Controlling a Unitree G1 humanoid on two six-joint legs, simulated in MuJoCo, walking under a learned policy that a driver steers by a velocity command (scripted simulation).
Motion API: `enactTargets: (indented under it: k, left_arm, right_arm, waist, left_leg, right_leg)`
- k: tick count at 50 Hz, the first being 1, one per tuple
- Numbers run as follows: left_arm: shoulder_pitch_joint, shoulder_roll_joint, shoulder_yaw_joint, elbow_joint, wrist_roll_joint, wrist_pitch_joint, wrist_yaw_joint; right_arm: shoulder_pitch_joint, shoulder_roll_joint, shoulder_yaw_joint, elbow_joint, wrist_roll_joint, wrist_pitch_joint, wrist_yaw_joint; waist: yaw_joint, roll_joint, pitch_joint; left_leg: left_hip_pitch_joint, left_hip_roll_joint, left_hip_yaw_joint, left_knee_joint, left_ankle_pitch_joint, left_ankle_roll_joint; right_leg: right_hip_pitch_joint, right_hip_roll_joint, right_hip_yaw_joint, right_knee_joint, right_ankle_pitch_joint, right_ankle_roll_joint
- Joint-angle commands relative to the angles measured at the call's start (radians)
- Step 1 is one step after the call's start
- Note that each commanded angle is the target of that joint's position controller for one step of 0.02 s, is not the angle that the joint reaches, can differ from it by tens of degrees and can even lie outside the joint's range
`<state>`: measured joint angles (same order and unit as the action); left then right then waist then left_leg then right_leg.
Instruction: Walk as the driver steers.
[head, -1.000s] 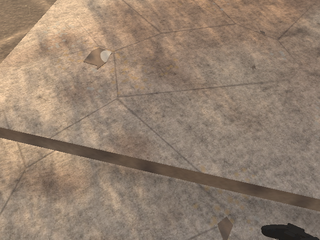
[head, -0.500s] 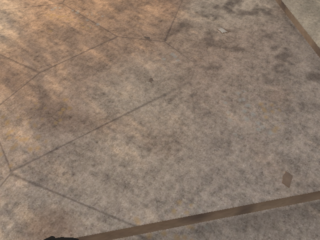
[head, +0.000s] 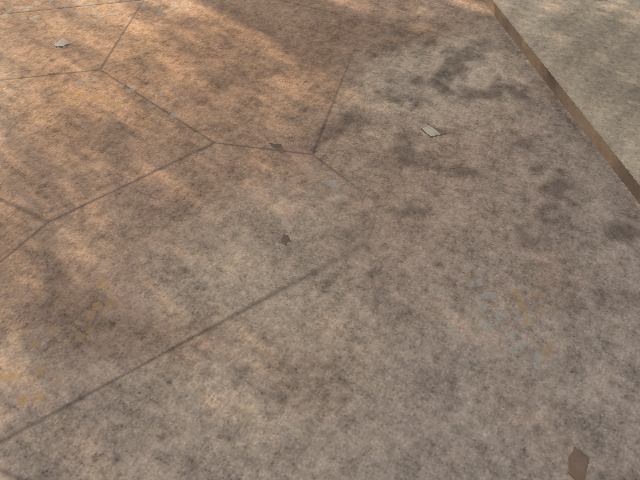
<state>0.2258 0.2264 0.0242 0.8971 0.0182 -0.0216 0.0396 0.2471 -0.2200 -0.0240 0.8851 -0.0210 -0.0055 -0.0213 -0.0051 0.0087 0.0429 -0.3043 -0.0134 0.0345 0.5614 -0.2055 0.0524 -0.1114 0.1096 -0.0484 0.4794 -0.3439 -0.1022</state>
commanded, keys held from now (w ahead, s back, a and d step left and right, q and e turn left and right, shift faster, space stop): q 0.04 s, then w+q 0.66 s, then w+e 0.30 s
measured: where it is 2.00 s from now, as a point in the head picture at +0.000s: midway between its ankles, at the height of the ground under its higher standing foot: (189, 312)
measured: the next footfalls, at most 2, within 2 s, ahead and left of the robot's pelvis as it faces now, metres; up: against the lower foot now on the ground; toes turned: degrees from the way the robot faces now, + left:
right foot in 0.40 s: +0.12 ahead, -0.11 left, +0.00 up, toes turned +15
left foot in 0.88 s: +0.39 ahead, +0.25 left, +0.10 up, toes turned +30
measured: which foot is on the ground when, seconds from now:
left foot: down 0.00-0.40, up 0.42-0.86, down 0.88-1.00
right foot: down 0.00-0.02, up 0.04-0.38, down 0.40-0.88, up 0.90-1.00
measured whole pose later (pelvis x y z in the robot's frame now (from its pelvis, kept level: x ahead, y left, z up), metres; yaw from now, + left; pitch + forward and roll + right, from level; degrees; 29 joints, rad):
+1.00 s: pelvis +0.32 +0.15 +0.04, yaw +23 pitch +3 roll +0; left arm 0.44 0.17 0.05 0.94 0.00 -0.07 -0.02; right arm 0.10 -0.17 -0.01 0.72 -0.03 -0.04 0.02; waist 0.06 0.01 0.04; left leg -0.63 0.00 0.18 0.97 -0.39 0.11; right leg -0.35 -0.04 0.06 1.38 -0.22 -0.05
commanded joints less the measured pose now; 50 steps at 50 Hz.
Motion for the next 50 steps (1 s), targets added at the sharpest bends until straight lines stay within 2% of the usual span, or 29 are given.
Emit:
enactTargets:
  k: [1, 2, 3, 4, 6, 11, 15, 17, 19, 20, 21, 22, 24, 26, 28, 32, 35, 38, 40, 41, 42, 43, 44, 45, 46, 47, 48, 49, 50]
  left_arm:
    - [0.064, 0.143, 0.045, -0.069, -0.013, 0.0, 0.015]
    - [0.051, 0.083, 0.029, -0.069, -0.004, 0.024, 0.015]
    - [0.048, 0.087, 0.028, -0.064, 0.013, 0.035, 0.008]
    - [0.01, 0.094, 0.033, -0.067, 0.019, 0.037, -0.002]
    - [-0.048, 0.126, 0.042, -0.088, 0.021, 0.035, -0.022]
    - [-0.104, 0.076, 0.023, -0.107, 0.015, 0.009, -0.034]
    - [-0.13, 0.084, 0.019, -0.144, 0.007, -0.007, -0.029]
    - [-0.074, 0.081, 0.018, -0.143, -0.002, -0.019, -0.022]
    - [0.134, 0.076, 0.023, -0.088, -0.006, -0.029, -0.001]
    - [0.213, 0.154, 0.041, -0.069, 0.009, -0.038, 0.012]
    - [0.244, 0.278, 0.065, -0.083, 0.031, -0.038, 0.018]
    - [0.159, 0.276, 0.072, -0.098, 0.044, -0.034, 0.018]
    - [0.057, 0.139, 0.041, -0.122, 0.021, -0.048, 0.0]
    - [0.086, 0.108, 0.034, -0.112, 0.019, -0.069, -0.008]
    - [0.189, 0.09, 0.035, -0.065, 0.021, -0.078, -0.024]
    - [0.32, 0.06, 0.026, 0.008, 0.035, -0.09, -0.038]
    - [0.365, 0.062, 0.017, 0.054, 0.034, -0.104, -0.028]
    - [0.4, 0.055, 0.005, 0.112, 0.019, -0.095, -0.005]
    - [0.362, 0.037, -0.004, 0.113, -0.012, -0.071, 0.002]
    - [0.339, 0.047, -0.008, 0.095, -0.016, -0.066, -0.007]
    - [0.35, 0.13, 0.008, 0.093, -0.016, -0.07, -0.019]
    - [0.339, 0.2, 0.027, 0.09, -0.014, -0.079, -0.028]
    - [0.287, 0.264, 0.053, 0.082, -0.032, -0.085, -0.045]
    - [0.323, 0.181, 0.046, 0.043, -0.055, -0.097, -0.063]
    - [0.353, 0.083, 0.039, -0.004, -0.059, -0.095, -0.085]
    - [0.285, 0.088, 0.061, -0.014, -0.032, -0.09, -0.078]
    - [0.257, 0.029, 0.055, -0.042, -0.033, -0.072, -0.062]
    - [0.219, 0.002, 0.049, -0.059, -0.007, -0.063, -0.049]
    - [0.217, -0.019, 0.051, -0.061, 0.007, -0.05, -0.043]
  right_arm:
    - [0.147, -0.251, -0.069, -0.032, -0.004, -0.025, -0.007]
    - [0.16, -0.207, -0.059, -0.028, 0.016, -0.016, 0.006]
    - [0.143, -0.216, -0.071, -0.027, 0.018, -0.007, 0.014]
    - [0.076, -0.199, -0.074, -0.04, 0.012, 0.005, 0.014]
    - [-0.003, -0.145, -0.062, -0.064, 0.006, 0.023, 0.007]
    - [0.077, -0.192, -0.09, -0.047, -0.005, 0.006, 0.013]
    - [0.065, -0.199, -0.102, -0.067, -0.01, 0.009, 0.022]
    - [0.008, -0.198, -0.105, -0.093, -0.009, 0.014, 0.028]
    - [-0.068, -0.162, -0.104, -0.12, -0.005, 0.019, 0.021]
    - [-0.09, -0.096, -0.089, -0.148, 0.003, 0.007, 0.018]
    - [-0.078, -0.006, -0.064, -0.192, 0.015, -0.007, 0.021]
    - [-0.067, -0.083, -0.071, -0.199, -0.017, -0.013, 0.026]
    - [-0.048, -0.109, -0.081, -0.164, -0.03, -0.015, 0.049]
    - [-0.029, -0.086, -0.076, -0.154, -0.036, -0.008, 0.068]
    - [-0.077, -0.049, -0.065, -0.19, -0.029, 0.006, 0.057]
    - [-0.284, 0.002, -0.033, -0.308, -0.024, 0.019, 0.03]
    - [-0.413, 0.037, -0.006, -0.393, -0.033, 0.017, 0.021]
    - [-0.488, 0.069, 0.029, -0.477, -0.03, 0.001, 0.035]
    - [-0.448, 0.094, 0.056, -0.477, -0.016, -0.002, 0.065]
    - [-0.389, 0.087, 0.051, -0.443, -0.003, 0.002, 0.067]
    - [-0.29, 0.055, 0.034, -0.407, -0.001, -0.001, 0.063]
    - [-0.098, 0.012, 0.011, -0.352, 0.009, -0.004, 0.051]
    - [0.08, -0.032, -0.011, -0.313, 0.01, -0.01, 0.038]
    - [0.159, -0.139, -0.046, -0.286, -0.024, -0.026, 0.03]
    - [0.218, -0.245, -0.078, -0.233, -0.012, -0.029, 0.029]
    - [0.16, -0.226, -0.084, -0.214, -0.009, -0.026, 0.03]
    - [0.056, -0.176, -0.07, -0.187, -0.01, -0.036, 0.035]
    - [0.001, -0.083, -0.049, -0.158, -0.013, -0.056, 0.038]
    - [-0.034, -0.029, -0.034, -0.132, -0.016, -0.071, 0.04]
  waist:
    - [-0.015, 0.181, -0.122]
    - [-0.029, 0.205, -0.185]
    - [-0.009, 0.097, -0.14]
    - [0.003, 0.056, -0.066]
    - [0.019, 0.09, 0.018]
    - [-0.03, 0.088, -0.043]
    - [-0.04, 0.124, -0.063]
    - [-0.001, 0.118, -0.053]
    - [0.115, 0.064, -0.042]
    - [0.135, -0.104, -0.032]
    - [0.117, -0.304, -0.085]
    - [0.053, -0.178, -0.014]
    - [0.002, -0.051, 0.085]
    - [0.008, -0.1, 0.046]
    - [0.028, -0.105, 0.022]
    - [0.053, -0.077, 0.092]
    - [0.057, -0.103, 0.105]
    - [0.046, -0.091, 0.103]
    - [0.027, -0.061, 0.027]
    - [0.015, -0.06, -0.025]
    - [-0.032, -0.141, -0.105]
    - [-0.119, -0.202, -0.218]
    - [-0.233, -0.233, -0.322]
    - [-0.228, -0.134, -0.458]
    - [-0.172, 0.165, -0.59]
    - [-0.142, 0.049, -0.528]
    - [-0.054, -0.003, -0.337]
    - [-0.019, -0.066, -0.164]
    - [0.023, -0.029, -0.079]
  left_leg:
    - [0.277, 0.292, -0.386, -0.102, 0.982, 0.207]
    - [0.256, 0.415, -0.538, -0.168, 1.042, 0.331]
    - [0.191, 0.371, -0.499, -0.208, 0.696, 0.336]
    - [0.111, 0.3, -0.459, -0.259, 0.309, 0.298]
    - [0.014, 0.185, -0.413, -0.363, -0.22, 0.209]
    - [0.124, 0.149, -0.42, -0.359, -0.2, 0.21]
    - [0.089, 0.136, -0.464, -0.336, -0.266, 0.203]
    - [-0.011, 0.111, -0.465, -0.304, -0.248, 0.184]
    - [-0.218, 0.028, -0.426, -0.155, -0.29, 0.128]
    - [-0.383, -0.054, -0.315, 0.073, -0.377, 0.076]
    - [-0.537, -0.176, -0.14, 0.386, -0.413, 0.033]
    - [-0.578, -0.053, -0.154, 0.555, -0.324, 0.029]
    - [-0.605, 0.003, -0.159, 0.709, -0.169, 0.013]
    - [-0.597, 0.011, -0.104, 0.851, -0.073, -0.005]
    - [-0.697, 0.013, -0.085, 1.09, -0.1, 0.002]
    - [-0.987, 0.004, -0.085, 1.299, -0.229, 0.024]
    - [-1.093, 0.011, -0.032, 1.265, -0.283, 0.046]
    - [-1.077, 0.044, -0.008, 1.057, -0.322, 0.064]
    - [-0.633, 0.078, 0.138, 0.67, -0.146, 0.086]
    - [-0.385, 0.011, 0.2, 0.57, -0.12, 0.095]
    - [-0.205, -0.06, 0.223, 0.562, -0.177, 0.106]
    - [-0.047, -0.093, 0.183, 0.503, -0.166, 0.124]
    - [0.14, -0.071, 0.084, 0.348, -0.102, 0.151]
    - [0.403, 0.16, -0.284, 0.209, -0.196, 0.197]
    - [0.545, 0.447, -0.828, -0.069, 0.013, 0.24]
    - [0.439, 0.417, -0.857, -0.145, 0.087, 0.191]
    - [0.255, 0.415, -0.677, -0.129, 0.024, 0.19]
    - [0.091, 0.371, -0.534, -0.127, 0.031, 0.16]
    - [-0.024, 0.33, -0.417, -0.134, 0.05, 0.14]
  right_leg:
    - [-0.201, -0.077, -0.015, 0.483, 0.261, 0.048]
    - [-0.28, 0.002, 0.042, 0.621, -0.299, 0.073]
    - [-0.303, -0.039, 0.096, 0.702, -0.29, 0.079]
    - [-0.347, -0.07, 0.109, 0.701, -0.225, 0.083]
    - [-0.368, -0.106, 0.092, 0.572, -0.096, 0.096]
    - [-0.373, -0.093, 0.049, 0.361, -0.063, 0.152]
    - [-0.313, -0.082, 0.039, 0.252, -0.088, 0.137]
    - [-0.177, -0.06, 0.032, 0.129, -0.072, 0.118]
    - [0.121, -0.054, 0.024, -0.089, 0.054, 0.101]
    - [0.245, -0.216, 0.201, -0.192, -0.078, 0.08]
    - [0.284, -0.518, 0.652, -0.353, -0.381, -0.008]
    - [0.152, -0.573, 0.755, -0.385, -0.516, -0.09]
    - [0.065, -0.449, 0.521, -0.349, -0.388, -0.076]
    - [0.073, -0.361, 0.305, -0.33, -0.09, -0.04]
    - [0.101, -0.363, 0.231, -0.299, 0.028, -0.053]
    - [0.138, -0.391, 0.143, -0.288, 0.11, -0.057]
    - [0.17, -0.39, 0.08, -0.317, 0.208, -0.028]
    - [0.187, -0.376, 0.048, -0.393, 0.351, -0.04]
    - [0.058, -0.342, -0.022, -0.508, 0.644, -0.068]
    - [0.005, -0.323, -0.055, -0.468, 0.956, -0.074]
    - [0.036, -0.358, -0.063, -0.308, 1.446, -0.073]
    - [0.098, -0.384, -0.039, -0.099, 1.668, -0.054]
    - [0.093, -0.378, -0.034, 0.153, 1.63, -0.017]
    - [-0.135, -0.293, 0.008, 0.52, 1.066, 0.026]
    - [-0.368, -0.062, 0.078, 0.932, -0.013, 0.075]
    - [-0.449, -0.078, 0.24, 1.111, 0.087, 0.056]
    - [-0.492, -0.132, 0.166, 1.168, 0.137, 0.054]
    - [-0.522, -0.171, 0.117, 1.131, 0.152, 0.041]
    - [-0.527, -0.183, 0.126, 1.137, 0.157, 0.03]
